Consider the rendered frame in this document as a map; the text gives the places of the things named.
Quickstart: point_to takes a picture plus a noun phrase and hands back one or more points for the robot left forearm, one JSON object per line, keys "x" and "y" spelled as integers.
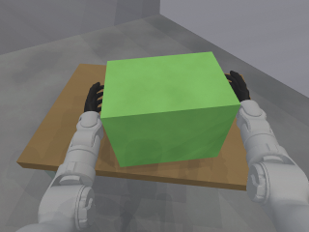
{"x": 79, "y": 165}

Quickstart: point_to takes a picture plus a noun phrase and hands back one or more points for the carton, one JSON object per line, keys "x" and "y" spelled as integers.
{"x": 167, "y": 108}

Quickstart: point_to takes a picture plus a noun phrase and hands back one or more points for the table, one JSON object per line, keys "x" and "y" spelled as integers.
{"x": 48, "y": 146}

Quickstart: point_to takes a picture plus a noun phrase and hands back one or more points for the right robot hand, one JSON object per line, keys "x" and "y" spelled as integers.
{"x": 239, "y": 86}

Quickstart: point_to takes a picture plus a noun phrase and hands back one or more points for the left robot hand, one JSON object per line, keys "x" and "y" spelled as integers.
{"x": 92, "y": 102}

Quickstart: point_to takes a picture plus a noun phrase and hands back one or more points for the robot left upper arm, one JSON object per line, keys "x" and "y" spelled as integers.
{"x": 65, "y": 209}

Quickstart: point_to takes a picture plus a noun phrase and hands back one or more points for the robot right forearm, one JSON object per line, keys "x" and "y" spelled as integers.
{"x": 258, "y": 138}

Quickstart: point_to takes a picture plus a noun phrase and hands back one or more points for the robot right upper arm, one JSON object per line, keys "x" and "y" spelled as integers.
{"x": 283, "y": 193}

